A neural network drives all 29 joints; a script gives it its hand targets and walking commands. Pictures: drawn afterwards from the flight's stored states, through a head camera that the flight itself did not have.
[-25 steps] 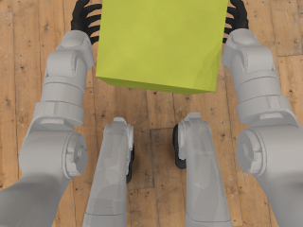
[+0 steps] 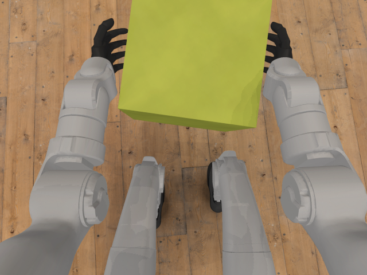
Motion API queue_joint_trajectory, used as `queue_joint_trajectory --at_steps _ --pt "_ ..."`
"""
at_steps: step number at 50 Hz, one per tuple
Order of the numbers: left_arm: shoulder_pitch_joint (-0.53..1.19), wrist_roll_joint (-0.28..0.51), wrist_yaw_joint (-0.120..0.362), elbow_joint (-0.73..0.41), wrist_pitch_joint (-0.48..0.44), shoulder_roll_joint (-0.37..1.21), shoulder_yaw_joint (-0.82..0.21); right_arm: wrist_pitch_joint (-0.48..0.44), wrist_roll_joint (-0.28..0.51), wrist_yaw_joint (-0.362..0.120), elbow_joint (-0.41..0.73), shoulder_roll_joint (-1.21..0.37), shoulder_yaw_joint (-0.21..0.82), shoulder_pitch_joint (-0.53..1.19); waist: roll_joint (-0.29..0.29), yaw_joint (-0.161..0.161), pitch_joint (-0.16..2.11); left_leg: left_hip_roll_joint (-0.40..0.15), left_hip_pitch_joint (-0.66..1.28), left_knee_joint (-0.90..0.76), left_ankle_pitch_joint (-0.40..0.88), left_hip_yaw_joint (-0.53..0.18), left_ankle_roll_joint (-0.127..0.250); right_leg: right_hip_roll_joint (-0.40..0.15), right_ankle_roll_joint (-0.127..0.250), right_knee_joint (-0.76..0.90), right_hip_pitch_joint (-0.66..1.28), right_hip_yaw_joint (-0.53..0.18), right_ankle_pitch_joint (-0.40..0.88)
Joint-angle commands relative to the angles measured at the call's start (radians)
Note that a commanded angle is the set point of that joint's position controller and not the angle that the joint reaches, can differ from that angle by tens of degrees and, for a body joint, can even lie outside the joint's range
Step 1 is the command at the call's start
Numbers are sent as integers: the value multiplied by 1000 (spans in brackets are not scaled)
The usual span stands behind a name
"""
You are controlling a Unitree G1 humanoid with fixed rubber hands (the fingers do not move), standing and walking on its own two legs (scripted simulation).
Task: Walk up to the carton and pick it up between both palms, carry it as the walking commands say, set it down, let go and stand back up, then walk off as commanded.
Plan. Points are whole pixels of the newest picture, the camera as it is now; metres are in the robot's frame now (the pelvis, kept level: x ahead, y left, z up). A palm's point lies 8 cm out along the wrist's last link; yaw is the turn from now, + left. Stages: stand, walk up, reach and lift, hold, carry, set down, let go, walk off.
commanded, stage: reach and lift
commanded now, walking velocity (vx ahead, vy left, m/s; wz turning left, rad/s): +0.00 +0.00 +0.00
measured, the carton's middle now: (190, 68) +0.52 +0.00 -0.10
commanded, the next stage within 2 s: none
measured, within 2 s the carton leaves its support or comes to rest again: neither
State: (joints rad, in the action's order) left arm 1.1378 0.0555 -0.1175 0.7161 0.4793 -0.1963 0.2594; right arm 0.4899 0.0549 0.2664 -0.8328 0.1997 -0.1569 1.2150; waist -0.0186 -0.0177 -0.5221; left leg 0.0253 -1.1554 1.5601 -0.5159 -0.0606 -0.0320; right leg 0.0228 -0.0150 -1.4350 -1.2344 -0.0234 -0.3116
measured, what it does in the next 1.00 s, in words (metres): rises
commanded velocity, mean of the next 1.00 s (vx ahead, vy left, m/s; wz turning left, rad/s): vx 0.00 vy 0.00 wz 0.00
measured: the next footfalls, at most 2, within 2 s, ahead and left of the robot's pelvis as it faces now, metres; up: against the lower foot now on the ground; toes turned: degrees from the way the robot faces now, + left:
none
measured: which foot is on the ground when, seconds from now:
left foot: down 0.00-1.00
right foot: down 0.00-1.00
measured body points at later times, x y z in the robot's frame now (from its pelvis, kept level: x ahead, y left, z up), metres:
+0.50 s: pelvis +0.00 +0.00 +0.06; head +0.22 -0.01 +0.45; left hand +0.49 +0.16 +0.04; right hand +0.49 -0.17 +0.03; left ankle +0.13 +0.13 -0.55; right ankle +0.20 -0.12 -0.55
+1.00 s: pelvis +0.01 +0.00 +0.11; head +0.17 -0.01 +0.53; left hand +0.47 +0.17 +0.12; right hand +0.47 -0.17 +0.11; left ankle +0.13 +0.13 -0.55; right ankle +0.20 -0.12 -0.55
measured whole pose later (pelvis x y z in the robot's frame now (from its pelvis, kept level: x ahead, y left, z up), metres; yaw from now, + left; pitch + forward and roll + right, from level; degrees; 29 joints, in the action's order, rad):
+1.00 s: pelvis +0.01 +0.00 +0.11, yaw +1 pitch -3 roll +0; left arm 0.97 0.01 -0.10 0.74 0.49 -0.14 0.24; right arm 0.53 0.01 0.27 -0.80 0.14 -0.16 1.02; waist -0.03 -0.02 -0.46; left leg 0.03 -0.63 1.02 -0.33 -0.08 -0.03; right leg 0.01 -0.02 -0.90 -0.68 -0.02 -0.15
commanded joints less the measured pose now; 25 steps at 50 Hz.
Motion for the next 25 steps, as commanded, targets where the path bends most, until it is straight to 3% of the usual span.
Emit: queue_joint_trajectory --at_steps 1,2,4,5,6,10,11,12,13,14,15,16,17,18,19,20,21,23,24,25 --pt "810 153 372 -309 -67 1293 -486 -79 171 -481 451 -1271 423 760 -1 33 2424 118 359 -418 96 43 33 103 13 235 822 29 38" --pt "834 165 370 -342 -66 1306 -513 -83 176 -484 476 -1254 422 766 -32 15 2467 111 390 -424 94 46 20 107 19 239 842 33 62" --pt "806 150 371 -343 -65 1293 -503 -81 157 -492 448 -1243 399 726 -38 6 2441 111 413 -441 106 41 20 111 25 251 819 36 68" --pt "800 145 373 -342 -65 1290 -504 -80 170 -491 481 -1280 421 746 -8 40 2473 120 436 -450 124 45 28 109 21 270 871 31 73" --pt "767 141 376 -305 -59 1289 -497 -81 159 -489 471 -1246 404 739 -13 10 2431 117 391 -454 104 45 29 107 24 278 873 34 69" --pt "746 145 387 -308 -64 1306 -515 -80 169 -493 486 -1282 439 707 -13 26 2420 116 420 -491 124 45 31 101 15 325 945 13 80" --pt "772 127 390 -312 -65 1276 -489 -73 159 -499 445 -1275 414 714 -11 38 2393 107 430 -513 106 33 38 101 14 326 901 19 52" --pt "770 140 390 -314 -67 1310 -506 -79 163 -501 477 -1273 427 723 -4 21 2415 112 445 -515 118 37 32 101 17 342 933 18 71" --pt "727 118 392 -294 -62 1291 -495 -75 143 -503 449 -1268 408 678 -19 30 2371 109 445 -529 132 35 31 104 19 338 906 26 91" --pt "742 136 390 -330 -66 1313 -523 -87 178 -505 524 -1281 449 717 -19 35 2448 108 503 -530 167 36 31 104 18 352 963 19 126" --pt "726 136 392 -336 -65 1302 -526 -80 169 -502 497 -1280 444 681 -20 26 2461 114 488 -531 181 35 31 105 20 368 998 6 131" --pt "737 138 397 -329 -64 1301 -520 -75 150 -505 475 -1254 420 669 -29 -3 2415 106 461 -556 133 25 32 104 20 372 983 16 116" --pt "726 129 396 -323 -71 1306 -511 -77 141 -507 446 -1287 423 649 -12 25 2395 106 468 -564 148 23 32 107 20 358 963 31 117" --pt "738 150 397 -347 -69 1334 -553 -81 156 -506 500 -1296 445 666 -18 4 2432 107 518 -571 160 22 29 109 21 381 996 27 131" --pt "688 131 401 -329 -66 1316 -533 -82 162 -508 514 -1295 451 675 -12 33 2437 109 536 -580 189 27 36 106 23 398 1016 21 134" --pt "689 140 403 -304 -60 1323 -526 -80 153 -509 513 -1275 446 679 -1 7 2408 108 532 -595 162 15 36 107 20 402 1001 32 128" --pt "692 149 404 -329 -65 1330 -540 -84 174 -508 567 -1267 478 702 -15 21 2447 110 543 -597 190 24 36 103 23 424 1056 15 146" --pt "683 121 406 -313 -67 1310 -518 -75 156 -508 511 -1290 450 664 -10 30 2356 109 518 -621 159 21 42 101 21 440 1047 14 121" --pt "699 140 407 -336 -67 1345 -540 -75 167 -511 512 -1303 461 650 -29 13 2392 102 554 -636 178 24 35 102 19 453 1093 7 153" --pt "674 119 410 -299 -67 1332 -514 -75 141 -514 496 -1287 441 639 -14 19 2342 101 523 -641 146 16 35 99 23 458 1065 7 113"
